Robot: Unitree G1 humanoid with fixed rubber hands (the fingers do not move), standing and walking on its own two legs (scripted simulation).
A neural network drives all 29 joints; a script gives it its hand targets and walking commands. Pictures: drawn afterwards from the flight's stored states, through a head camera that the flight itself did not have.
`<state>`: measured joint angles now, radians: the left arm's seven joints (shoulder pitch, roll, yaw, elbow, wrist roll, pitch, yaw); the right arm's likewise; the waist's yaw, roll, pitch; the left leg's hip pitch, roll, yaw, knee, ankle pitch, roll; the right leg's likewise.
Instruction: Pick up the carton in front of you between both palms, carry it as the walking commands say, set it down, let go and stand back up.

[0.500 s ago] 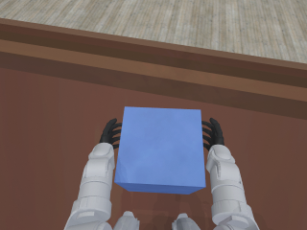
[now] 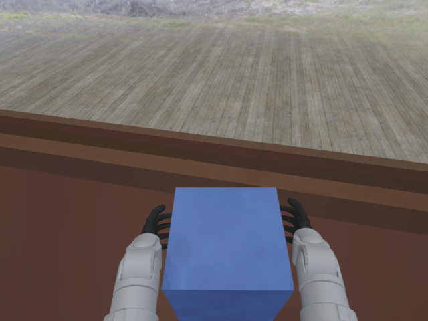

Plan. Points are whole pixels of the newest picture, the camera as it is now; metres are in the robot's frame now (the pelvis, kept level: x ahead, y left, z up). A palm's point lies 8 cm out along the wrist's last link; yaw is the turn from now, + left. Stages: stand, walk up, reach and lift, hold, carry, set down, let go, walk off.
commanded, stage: reach and lift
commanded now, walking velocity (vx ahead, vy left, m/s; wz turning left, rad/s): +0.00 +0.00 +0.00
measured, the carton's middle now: (225, 258) +0.30 +0.00 -0.06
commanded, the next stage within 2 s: hold in 0.92 s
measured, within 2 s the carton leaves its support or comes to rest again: neither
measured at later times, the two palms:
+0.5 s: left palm (149, 236) +0.30 +0.15 +0.03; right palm (300, 231) +0.31 -0.14 +0.04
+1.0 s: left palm (148, 234) +0.29 +0.15 +0.04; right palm (303, 228) +0.30 -0.15 +0.06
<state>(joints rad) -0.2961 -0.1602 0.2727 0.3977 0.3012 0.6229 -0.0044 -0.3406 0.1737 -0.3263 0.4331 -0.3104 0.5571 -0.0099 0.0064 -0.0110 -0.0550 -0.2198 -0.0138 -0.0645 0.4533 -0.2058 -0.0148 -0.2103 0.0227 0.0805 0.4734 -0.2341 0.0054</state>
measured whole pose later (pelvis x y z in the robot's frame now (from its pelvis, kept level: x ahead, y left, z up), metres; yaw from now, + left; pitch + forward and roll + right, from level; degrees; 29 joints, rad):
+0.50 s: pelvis +0.00 +0.00 +0.00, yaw +0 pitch -4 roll +0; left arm -0.31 -0.17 0.27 0.34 0.32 0.66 -0.01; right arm -0.36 0.18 -0.33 0.38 -0.33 0.59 0.01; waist 0.01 -0.01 0.02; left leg -0.13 -0.01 -0.06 0.39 -0.18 -0.01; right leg -0.12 0.02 0.09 0.41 -0.21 0.01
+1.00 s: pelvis +0.01 +0.00 +0.01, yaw +0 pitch -6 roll +0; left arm -0.25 -0.15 0.19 0.24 0.28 0.74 0.00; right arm -0.29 0.16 -0.24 0.27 -0.29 0.68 0.00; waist 0.00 -0.01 0.02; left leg -0.07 -0.01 -0.07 0.34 -0.17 -0.01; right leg -0.05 0.02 0.08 0.35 -0.20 0.01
